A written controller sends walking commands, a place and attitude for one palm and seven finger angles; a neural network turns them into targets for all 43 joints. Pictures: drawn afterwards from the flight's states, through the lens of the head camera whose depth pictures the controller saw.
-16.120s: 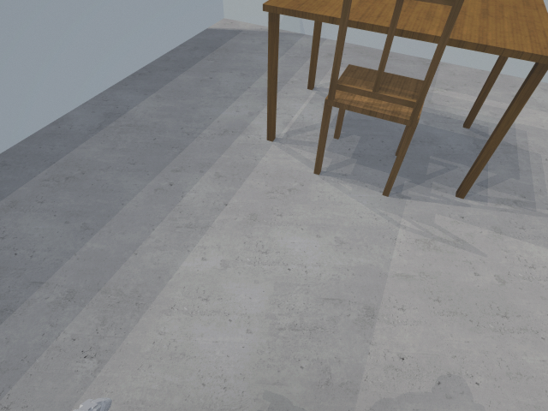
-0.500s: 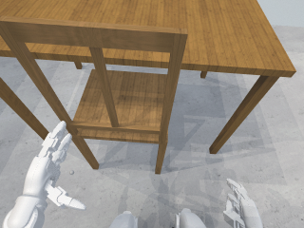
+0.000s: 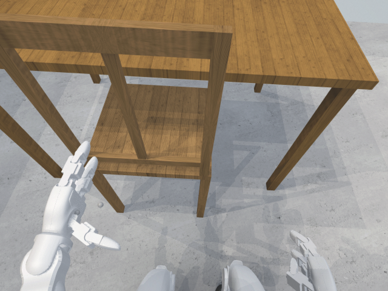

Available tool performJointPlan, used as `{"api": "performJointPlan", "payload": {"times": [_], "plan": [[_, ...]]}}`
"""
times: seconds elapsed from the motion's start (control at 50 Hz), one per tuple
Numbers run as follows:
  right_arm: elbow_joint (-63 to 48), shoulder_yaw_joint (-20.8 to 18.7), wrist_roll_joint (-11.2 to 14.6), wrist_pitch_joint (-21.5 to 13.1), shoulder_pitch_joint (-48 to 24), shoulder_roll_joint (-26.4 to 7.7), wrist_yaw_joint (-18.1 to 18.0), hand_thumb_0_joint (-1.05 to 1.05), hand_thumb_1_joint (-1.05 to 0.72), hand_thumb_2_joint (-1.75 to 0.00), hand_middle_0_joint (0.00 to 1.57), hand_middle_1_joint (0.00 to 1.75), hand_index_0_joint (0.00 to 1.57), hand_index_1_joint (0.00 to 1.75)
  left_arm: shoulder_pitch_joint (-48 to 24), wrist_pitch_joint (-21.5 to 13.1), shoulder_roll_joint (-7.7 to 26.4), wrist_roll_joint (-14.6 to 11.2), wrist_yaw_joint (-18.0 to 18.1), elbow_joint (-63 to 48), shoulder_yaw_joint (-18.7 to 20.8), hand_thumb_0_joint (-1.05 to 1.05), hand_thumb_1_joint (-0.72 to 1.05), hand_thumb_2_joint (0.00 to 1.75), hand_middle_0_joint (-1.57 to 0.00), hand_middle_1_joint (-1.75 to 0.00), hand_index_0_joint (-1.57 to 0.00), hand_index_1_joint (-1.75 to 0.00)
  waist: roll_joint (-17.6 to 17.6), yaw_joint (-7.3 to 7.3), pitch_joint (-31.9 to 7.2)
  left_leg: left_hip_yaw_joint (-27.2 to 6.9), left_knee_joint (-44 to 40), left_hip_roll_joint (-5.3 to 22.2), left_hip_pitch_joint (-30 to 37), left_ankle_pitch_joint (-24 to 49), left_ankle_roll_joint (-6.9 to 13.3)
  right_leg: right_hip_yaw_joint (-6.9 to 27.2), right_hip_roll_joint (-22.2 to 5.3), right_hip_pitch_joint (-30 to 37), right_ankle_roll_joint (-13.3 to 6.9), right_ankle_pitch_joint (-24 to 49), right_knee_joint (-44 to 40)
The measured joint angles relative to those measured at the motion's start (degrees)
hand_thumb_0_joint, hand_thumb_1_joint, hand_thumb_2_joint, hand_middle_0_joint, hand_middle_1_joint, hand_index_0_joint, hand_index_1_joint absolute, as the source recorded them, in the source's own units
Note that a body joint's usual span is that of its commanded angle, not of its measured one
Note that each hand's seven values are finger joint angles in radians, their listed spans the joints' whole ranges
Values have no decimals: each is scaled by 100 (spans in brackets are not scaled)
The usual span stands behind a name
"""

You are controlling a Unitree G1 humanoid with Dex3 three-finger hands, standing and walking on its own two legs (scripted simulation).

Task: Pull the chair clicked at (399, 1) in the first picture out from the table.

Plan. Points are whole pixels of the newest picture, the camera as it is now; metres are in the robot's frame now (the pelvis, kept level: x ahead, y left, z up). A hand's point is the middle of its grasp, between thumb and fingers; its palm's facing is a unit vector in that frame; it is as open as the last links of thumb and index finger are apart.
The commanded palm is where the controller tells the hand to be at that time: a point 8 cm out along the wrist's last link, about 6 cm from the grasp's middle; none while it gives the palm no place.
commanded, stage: aim the fingers beside a spindle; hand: left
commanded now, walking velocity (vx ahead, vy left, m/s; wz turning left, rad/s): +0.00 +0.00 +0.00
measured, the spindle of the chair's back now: (130, 118) +0.48 +0.17 +0.04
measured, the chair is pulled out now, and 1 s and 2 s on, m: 0.00 0.00 0.00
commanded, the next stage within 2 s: push the fingers through the gap in 2.00 s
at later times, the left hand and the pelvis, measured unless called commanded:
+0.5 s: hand (122, 193) +0.30 +0.16 +0.02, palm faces -0.07 -1.00 -0.03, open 16.9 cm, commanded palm +0.29 +0.22 +0.02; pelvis -0.01 +0.00 -0.01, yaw +0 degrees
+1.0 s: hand (134, 179) +0.34 +0.14 +0.00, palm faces -0.06 -1.00 -0.04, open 16.9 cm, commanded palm +0.32 +0.21 +0.00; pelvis -0.01 +0.00 -0.03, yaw +0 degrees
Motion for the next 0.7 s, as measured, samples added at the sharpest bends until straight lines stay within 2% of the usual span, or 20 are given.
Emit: {"api": "performJointPlan", "payload": {"times": [0.16,0.24,0.34,0.5,0.7], "plan": [[-31,-5,-34,47,-11,-11,13,1,-91,-90,20,30,20,30,-49,-73,-118,125,130,41,-251,-2,-50,30,-6,-8,-6,-8,15,15,-10,25,96,-15,-144,-25,4,28,-17,-165,1,-33,124],[5,7,-47,78,-79,-3,8,1,-91,-90,20,30,20,30,-356,-173,-100,170,210,235,-186,-2,-50,30,-6,-8,-6,-8,-15,23,12,11,213,-17,-290,-46,-7,16,-25,-310,-17,-60,245],[25,2,-38,129,-131,-9,17,1,-91,-90,20,30,20,30,-688,-117,-74,164,187,420,-160,-2,-50,30,-6,-8,-6,-8,14,22,26,-7,296,-22,-422,-52,-18,0,-34,-433,-30,-68,321],[11,5,-38,235,-97,-2,29,1,-91,-90,20,30,20,30,-967,-20,-167,239,219,661,-297,-2,-50,30,-6,-8,-6,-8,2,0,-42,40,320,-22,-518,-57,-15,49,-33,-566,-29,-75,384],[39,-25,-63,387,-82,-16,82,1,-91,-90,20,30,20,30,-1322,-137,-128,331,367,980,-187,-2,-50,30,-6,-8,-6,-8,-26,-32,-40,43,455,-2,-678,-99,-32,54,-17,-739,-53,-111,521]]}}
